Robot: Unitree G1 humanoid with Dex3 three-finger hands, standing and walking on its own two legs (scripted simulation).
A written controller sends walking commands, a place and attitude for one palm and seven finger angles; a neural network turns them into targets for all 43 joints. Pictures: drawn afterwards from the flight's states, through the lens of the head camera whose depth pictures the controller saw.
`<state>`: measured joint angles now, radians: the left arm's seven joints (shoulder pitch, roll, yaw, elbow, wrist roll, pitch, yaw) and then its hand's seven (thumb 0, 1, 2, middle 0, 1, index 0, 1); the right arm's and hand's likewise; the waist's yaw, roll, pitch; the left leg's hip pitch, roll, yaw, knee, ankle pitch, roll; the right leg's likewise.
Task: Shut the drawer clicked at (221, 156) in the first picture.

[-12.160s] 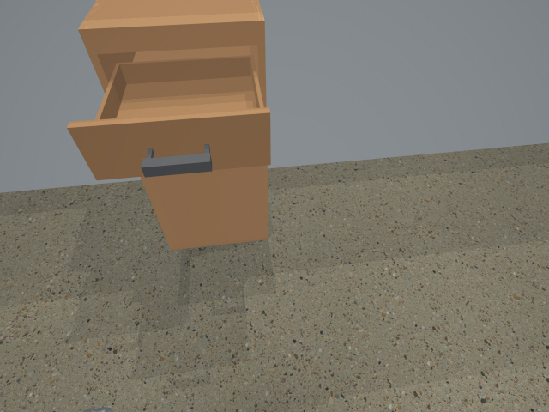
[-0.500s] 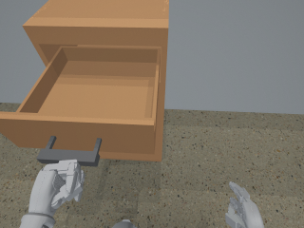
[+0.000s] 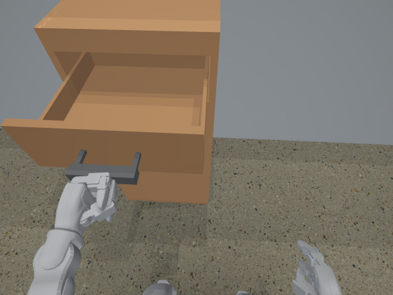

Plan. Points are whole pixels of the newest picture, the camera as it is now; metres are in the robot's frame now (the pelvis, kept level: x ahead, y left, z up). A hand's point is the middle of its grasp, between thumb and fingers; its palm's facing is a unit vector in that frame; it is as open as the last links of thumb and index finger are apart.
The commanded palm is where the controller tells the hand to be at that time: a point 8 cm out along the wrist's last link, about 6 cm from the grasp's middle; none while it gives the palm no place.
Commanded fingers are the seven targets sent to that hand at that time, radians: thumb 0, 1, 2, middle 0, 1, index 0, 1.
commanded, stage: push the drawer shut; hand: left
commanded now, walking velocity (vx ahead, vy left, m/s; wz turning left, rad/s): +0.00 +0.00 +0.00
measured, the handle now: (106, 164) +0.35 +0.20 +0.07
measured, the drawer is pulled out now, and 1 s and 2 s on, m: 0.25 0.12 0.01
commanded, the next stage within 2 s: none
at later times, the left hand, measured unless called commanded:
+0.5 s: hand (120, 172) +0.34 +0.17 +0.06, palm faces -0.03 -1.00 -0.06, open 2.9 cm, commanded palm +0.33 +0.23 +0.07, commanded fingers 0.00 0.90 0.90 -1.40 -1.60 -1.40 -1.60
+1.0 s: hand (127, 147) +0.40 +0.17 +0.06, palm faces -0.03 -1.00 -0.05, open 2.9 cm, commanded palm +0.40 +0.22 +0.07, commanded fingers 0.00 0.90 0.90 -1.40 -1.60 -1.40 -1.60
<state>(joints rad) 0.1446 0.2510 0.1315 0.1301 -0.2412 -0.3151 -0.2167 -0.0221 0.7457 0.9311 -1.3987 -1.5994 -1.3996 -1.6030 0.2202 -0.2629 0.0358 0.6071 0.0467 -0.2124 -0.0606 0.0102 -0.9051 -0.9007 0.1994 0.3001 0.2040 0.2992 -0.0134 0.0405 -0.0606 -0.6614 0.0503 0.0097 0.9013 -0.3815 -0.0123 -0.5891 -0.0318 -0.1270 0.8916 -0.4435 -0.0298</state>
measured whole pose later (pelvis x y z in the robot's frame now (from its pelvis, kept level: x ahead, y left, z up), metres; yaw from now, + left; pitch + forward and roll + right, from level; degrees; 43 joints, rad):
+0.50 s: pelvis +0.00 +0.01 +0.01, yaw -1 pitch +9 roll -1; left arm -0.14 0.25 0.15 0.40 -0.21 -0.33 -0.18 -0.03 0.73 0.91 -1.40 -1.60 -1.40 -1.60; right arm 0.24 -0.26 0.03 0.63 0.04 -0.14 -0.04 0.01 -0.91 -0.90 0.20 0.30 0.20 0.30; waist -0.03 0.02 -0.05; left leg -0.65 0.04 0.04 0.86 -0.36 0.00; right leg -0.59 -0.04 -0.10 0.86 -0.42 -0.02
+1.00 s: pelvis +0.00 +0.01 +0.00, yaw -1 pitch +11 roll -1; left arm -0.43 0.30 0.21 0.73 -0.18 -0.37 -0.20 -0.04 0.72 0.91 -1.40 -1.60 -1.40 -1.60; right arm 0.27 -0.27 0.03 0.66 0.04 -0.07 -0.03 0.01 -0.91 -0.90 0.20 0.30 0.20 0.30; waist -0.06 0.02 -0.05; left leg -0.69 0.05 0.04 0.87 -0.36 0.00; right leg -0.63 -0.03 -0.10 0.86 -0.41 -0.02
